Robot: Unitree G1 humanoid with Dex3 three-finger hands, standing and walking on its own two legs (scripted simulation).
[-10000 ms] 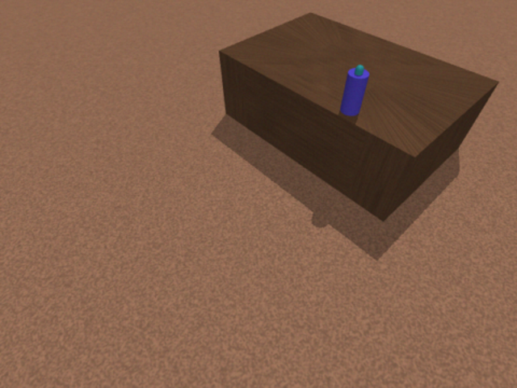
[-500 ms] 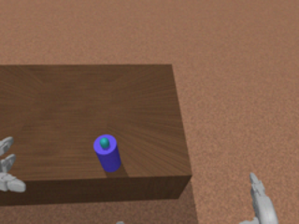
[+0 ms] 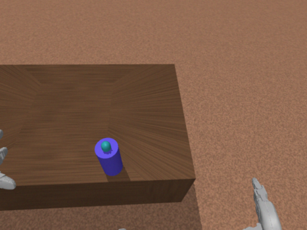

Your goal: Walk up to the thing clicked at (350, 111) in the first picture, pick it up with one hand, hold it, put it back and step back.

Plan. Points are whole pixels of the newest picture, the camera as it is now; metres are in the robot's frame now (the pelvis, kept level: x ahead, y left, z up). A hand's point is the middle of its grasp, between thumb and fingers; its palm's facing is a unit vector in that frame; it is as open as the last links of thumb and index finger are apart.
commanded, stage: go down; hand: left
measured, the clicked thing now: (109, 156) +0.42 +0.17 -0.22
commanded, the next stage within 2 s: approach in 0.20 s
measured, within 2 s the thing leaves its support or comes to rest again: neither
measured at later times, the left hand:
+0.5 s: hand (3, 168) +0.28 +0.37 +0.02, palm faces +0.15 -0.99 -0.08, open 17.7 cm
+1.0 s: hand (72, 175) +0.33 +0.28 -0.19, palm faces +0.07 -1.00 +0.06, open 17.7 cm
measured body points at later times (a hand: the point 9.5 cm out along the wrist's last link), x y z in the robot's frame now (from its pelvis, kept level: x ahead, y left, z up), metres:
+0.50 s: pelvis +0.01 +0.00 +0.00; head +0.06 +0.02 +0.45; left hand +0.27 +0.42 +0.03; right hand +0.17 -0.27 -0.04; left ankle +0.03 +0.12 -0.71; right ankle -0.01 -0.16 -0.71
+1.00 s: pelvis -0.04 +0.00 -0.12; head +0.12 +0.08 +0.29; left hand +0.32 +0.34 -0.19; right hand +0.14 -0.28 -0.05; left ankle +0.02 +0.12 -0.71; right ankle -0.01 -0.16 -0.71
